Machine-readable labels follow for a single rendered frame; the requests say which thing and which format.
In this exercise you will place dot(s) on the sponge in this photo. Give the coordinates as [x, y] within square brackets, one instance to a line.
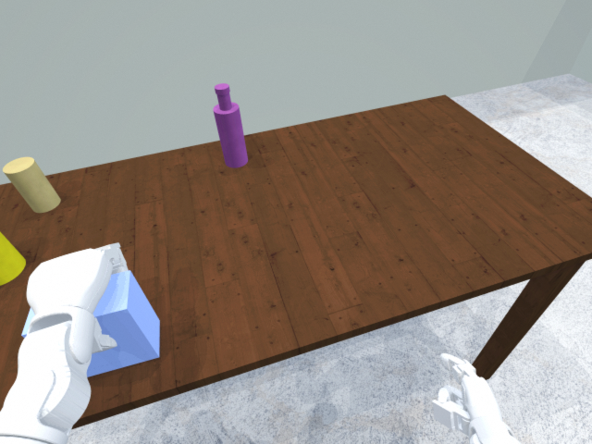
[124, 314]

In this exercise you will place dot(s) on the robot right forearm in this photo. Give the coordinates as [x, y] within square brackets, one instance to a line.
[490, 430]

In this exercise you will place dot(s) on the table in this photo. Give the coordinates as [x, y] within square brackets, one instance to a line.
[334, 228]

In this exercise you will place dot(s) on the right robot hand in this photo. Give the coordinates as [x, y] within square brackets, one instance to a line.
[456, 409]

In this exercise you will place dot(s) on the robot left forearm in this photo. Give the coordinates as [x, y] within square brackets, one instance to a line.
[52, 390]

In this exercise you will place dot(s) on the left robot hand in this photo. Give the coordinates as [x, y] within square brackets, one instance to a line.
[77, 279]

